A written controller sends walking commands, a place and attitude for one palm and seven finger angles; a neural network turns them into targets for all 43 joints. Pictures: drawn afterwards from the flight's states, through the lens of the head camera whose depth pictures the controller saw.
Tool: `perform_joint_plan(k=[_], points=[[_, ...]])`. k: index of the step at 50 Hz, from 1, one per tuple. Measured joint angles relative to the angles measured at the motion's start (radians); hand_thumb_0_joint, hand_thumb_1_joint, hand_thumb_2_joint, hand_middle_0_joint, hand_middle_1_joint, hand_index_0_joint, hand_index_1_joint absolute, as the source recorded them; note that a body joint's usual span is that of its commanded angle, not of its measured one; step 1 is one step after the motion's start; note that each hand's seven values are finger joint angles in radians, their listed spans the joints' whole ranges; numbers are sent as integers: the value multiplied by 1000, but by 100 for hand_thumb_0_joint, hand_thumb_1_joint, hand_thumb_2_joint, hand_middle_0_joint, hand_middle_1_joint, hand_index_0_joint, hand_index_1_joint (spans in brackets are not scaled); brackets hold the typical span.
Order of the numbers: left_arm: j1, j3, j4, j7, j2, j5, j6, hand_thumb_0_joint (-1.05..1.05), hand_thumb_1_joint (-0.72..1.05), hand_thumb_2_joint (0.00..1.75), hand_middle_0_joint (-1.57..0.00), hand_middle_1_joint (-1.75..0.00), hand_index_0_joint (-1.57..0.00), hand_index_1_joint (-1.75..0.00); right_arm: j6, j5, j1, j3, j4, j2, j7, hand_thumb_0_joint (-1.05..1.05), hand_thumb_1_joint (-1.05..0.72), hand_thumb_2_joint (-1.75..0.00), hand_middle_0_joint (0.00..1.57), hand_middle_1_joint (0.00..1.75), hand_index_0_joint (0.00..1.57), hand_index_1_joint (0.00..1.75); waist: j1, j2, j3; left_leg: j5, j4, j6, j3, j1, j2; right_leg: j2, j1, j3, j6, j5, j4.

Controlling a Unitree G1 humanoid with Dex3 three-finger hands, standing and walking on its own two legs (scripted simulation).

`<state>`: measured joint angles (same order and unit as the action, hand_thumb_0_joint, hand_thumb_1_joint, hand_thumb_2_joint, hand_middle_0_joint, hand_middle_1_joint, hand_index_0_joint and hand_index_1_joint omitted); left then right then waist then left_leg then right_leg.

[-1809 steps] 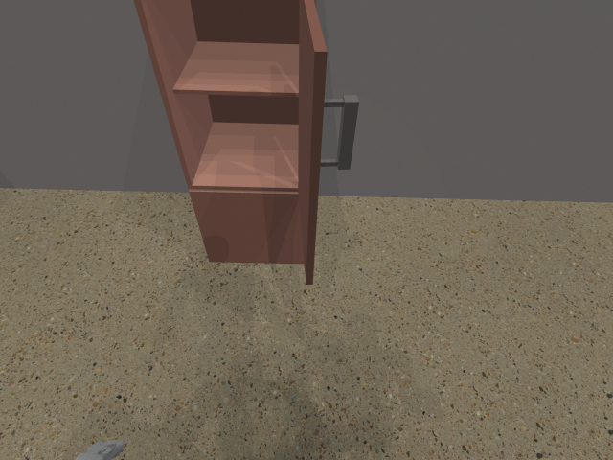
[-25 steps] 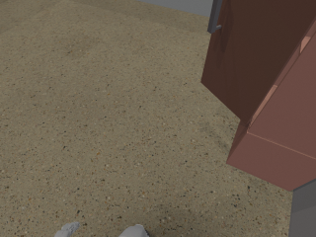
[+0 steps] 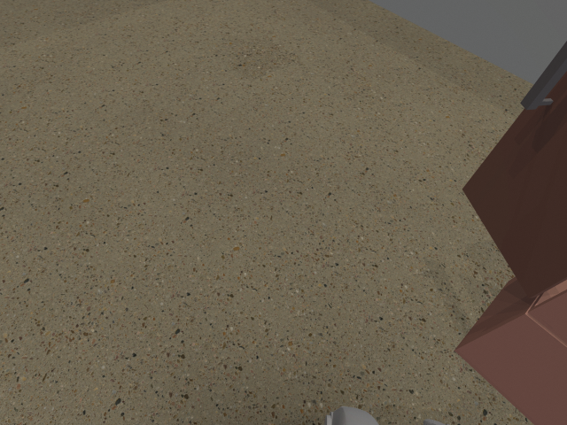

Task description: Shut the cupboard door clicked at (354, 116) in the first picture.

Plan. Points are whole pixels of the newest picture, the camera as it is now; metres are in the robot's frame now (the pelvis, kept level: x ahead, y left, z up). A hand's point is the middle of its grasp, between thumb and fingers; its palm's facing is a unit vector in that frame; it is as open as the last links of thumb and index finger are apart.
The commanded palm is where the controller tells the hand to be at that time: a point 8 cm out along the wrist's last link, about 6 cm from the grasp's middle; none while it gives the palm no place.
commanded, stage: walk to a spot facing it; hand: left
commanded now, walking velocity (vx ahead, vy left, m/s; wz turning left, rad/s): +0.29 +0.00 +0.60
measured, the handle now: (559, 76) +0.76 -0.52 +0.09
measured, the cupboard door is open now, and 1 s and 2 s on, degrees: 59 59 59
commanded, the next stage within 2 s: turn to face it in 1.04 s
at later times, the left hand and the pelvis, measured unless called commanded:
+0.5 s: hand out of the picture +0.07 +0.15 -0.16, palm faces +0.36 -0.91 -0.21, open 7.4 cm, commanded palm none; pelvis +0.12 -0.02 +0.01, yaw +20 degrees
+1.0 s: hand (97, 306) +0.30 +0.34 -0.14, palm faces +0.51 -0.84 -0.19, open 7.4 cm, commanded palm none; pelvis +0.29 +0.11 +0.01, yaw +31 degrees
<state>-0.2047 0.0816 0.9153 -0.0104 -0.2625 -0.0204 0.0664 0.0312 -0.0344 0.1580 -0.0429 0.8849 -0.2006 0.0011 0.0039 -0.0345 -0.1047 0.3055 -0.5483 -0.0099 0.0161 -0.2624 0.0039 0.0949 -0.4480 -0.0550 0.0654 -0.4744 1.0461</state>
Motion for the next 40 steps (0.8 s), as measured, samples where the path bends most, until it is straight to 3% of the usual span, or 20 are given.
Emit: perform_joint_plan(k=[4,9,12,15,17,21,27,30,32,33,36,38,40], points=[[17,-1,-17,19,-1,-2,-18,1,90,90,-20,-30,-20,-30,-5,-1,41,1,14,-5,2,0,-90,-89,20,30,21,30,7,25,16,-16,46,4,40,33,-8,-15,-2,15,3,42,-119],[24,-9,-48,36,6,-4,-52,1,90,90,-20,-30,-20,-30,8,1,98,-10,43,-20,7,1,-90,-89,20,30,21,30,20,56,38,39,-10,18,96,34,-20,-49,92,-5,-2,114,-406],[14,-19,-60,23,26,-10,-86,1,90,90,-20,-30,-20,-30,22,9,113,-25,73,-36,7,1,-90,-89,20,30,21,30,17,77,42,206,-302,0,103,-71,-33,-43,124,-47,-60,170,-422],[-27,-24,-45,8,56,-9,-93,0,90,90,-20,-30,-20,-30,31,0,102,-36,87,-48,20,1,-91,-89,20,30,20,30,13,73,47,141,-590,5,42,-201,-26,-20,183,-79,-76,158,-469],[-57,-26,-20,5,72,-7,-95,0,90,90,-20,-30,-20,-30,27,0,91,-41,80,-50,30,1,-91,-89,20,30,20,30,21,66,52,55,-663,16,10,-262,0,-8,232,-102,-70,174,-537],[-102,-33,21,2,97,-7,-108,0,90,90,-20,-30,-20,-30,17,4,70,-41,64,-42,42,1,-91,-90,19,30,20,30,31,49,45,-31,-614,31,-25,-323,44,10,326,-169,-58,181,-640],[-155,-37,57,1,117,-12,-125,0,90,90,-20,-30,-20,-30,18,4,-5,-27,56,-26,55,1,-91,-90,19,30,20,30,-7,33,0,-38,-359,17,-90,-318,69,27,434,-272,-21,122,-669],[-186,-34,77,2,109,-13,-121,0,90,90,-20,-30,-20,-30,5,4,-54,-17,35,-18,60,1,-91,-90,19,30,20,30,-31,14,-24,0,-206,-14,-131,-269,50,53,468,-306,11,59,-620],[-214,-31,93,6,100,-8,-114,1,90,90,-20,-30,-20,-30,-17,2,-74,-10,8,-18,60,1,-91,-90,19,30,20,30,-34,2,-26,-12,-101,-41,-153,-202,19,94,455,-311,26,-8,-499],[-223,-28,102,12,98,-4,-104,1,90,90,-20,-30,-20,-30,-33,-1,-79,-10,-8,-24,58,1,-91,-90,19,30,20,30,-26,9,-23,-95,-97,-60,-152,-199,14,114,409,-288,15,-24,-364],[-172,-21,107,18,68,3,-60,1,90,90,-20,-30,-20,-30,-63,5,-83,-5,-21,-19,32,1,-91,-89,19,30,20,30,-22,1,-42,-43,-176,-87,-143,-186,-10,88,196,-80,-15,-38,87],[-124,-11,90,15,51,-1,-57,1,90,90,-20,-30,-20,-30,-66,5,-58,3,-15,-14,18,0,-91,-89,20,30,20,30,-23,1,-34,-24,-135,-85,-131,-138,-22,68,72,-27,-24,15,210],[-75,-3,62,16,39,-9,-63,1,90,90,-20,-30,-20,-30,-67,5,-25,8,2,-5,6,0,-91,-89,20,30,20,30,-19,2,-22,-40,-66,-77,-116,-82,-34,66,-19,-4,-24,82,201]])
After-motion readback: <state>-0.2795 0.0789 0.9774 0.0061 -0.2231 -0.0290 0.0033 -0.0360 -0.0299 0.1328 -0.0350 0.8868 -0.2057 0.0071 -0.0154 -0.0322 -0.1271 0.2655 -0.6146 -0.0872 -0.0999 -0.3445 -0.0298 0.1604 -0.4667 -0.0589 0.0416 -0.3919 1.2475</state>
